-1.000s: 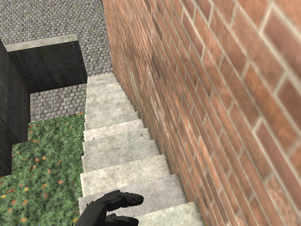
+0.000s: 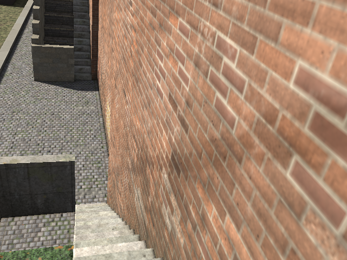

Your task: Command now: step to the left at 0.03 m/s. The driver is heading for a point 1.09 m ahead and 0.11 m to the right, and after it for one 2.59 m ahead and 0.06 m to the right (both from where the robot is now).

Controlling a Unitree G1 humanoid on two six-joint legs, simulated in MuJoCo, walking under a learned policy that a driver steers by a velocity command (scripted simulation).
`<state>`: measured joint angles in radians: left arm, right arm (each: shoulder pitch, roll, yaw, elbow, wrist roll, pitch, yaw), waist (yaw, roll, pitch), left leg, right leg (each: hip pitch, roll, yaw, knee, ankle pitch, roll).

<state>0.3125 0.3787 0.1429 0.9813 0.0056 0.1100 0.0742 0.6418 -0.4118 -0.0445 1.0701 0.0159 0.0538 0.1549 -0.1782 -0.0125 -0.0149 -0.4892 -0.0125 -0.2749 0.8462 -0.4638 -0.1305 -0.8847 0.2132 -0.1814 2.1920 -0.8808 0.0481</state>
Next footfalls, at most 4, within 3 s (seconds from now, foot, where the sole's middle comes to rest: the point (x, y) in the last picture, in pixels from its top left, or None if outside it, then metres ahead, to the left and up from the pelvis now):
0.14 right None -0.13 -0.06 -0.29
0.24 left None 0.25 0.14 -0.48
0.40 left None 0.19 0.19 -0.50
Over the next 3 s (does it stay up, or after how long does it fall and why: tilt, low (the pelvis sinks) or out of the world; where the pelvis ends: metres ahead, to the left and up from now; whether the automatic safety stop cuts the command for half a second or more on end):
falls after 0.74 s (tilt)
